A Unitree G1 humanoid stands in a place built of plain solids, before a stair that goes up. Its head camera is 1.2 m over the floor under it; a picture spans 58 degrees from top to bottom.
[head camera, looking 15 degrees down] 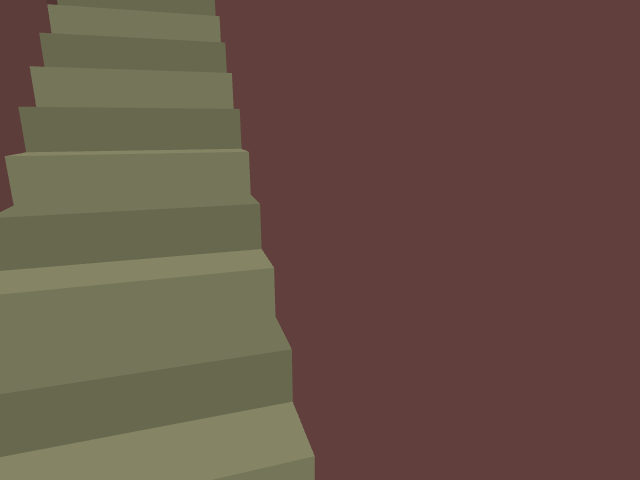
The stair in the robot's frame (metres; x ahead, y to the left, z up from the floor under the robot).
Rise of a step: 0.18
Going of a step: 0.24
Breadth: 0.89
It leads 17 degrees to the left of straight ahead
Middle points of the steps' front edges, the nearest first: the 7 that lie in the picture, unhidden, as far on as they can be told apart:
1.04 0.51 0.54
1.27 0.58 0.73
1.50 0.65 0.91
1.74 0.73 1.09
1.97 0.80 1.27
2.20 0.87 1.45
2.43 0.94 1.63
